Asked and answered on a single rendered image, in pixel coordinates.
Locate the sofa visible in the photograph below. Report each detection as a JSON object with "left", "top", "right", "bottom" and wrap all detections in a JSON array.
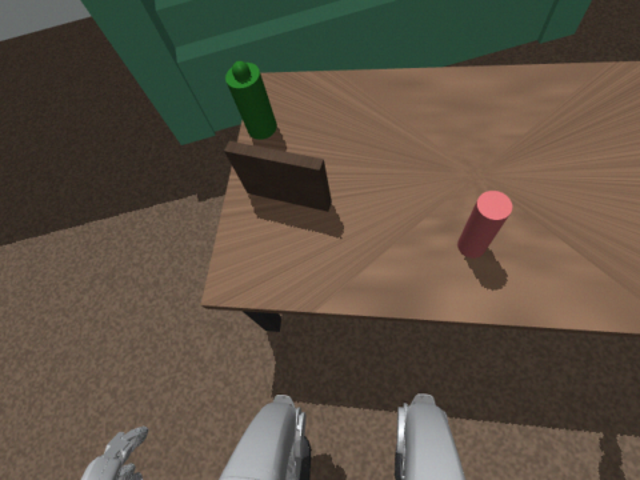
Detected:
[{"left": 81, "top": 0, "right": 592, "bottom": 145}]

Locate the left robot hand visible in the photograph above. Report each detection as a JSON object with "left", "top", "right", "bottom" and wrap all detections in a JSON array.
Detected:
[{"left": 81, "top": 426, "right": 148, "bottom": 480}]

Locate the coffee table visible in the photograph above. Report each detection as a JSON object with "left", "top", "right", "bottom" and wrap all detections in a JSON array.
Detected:
[{"left": 201, "top": 61, "right": 640, "bottom": 338}]

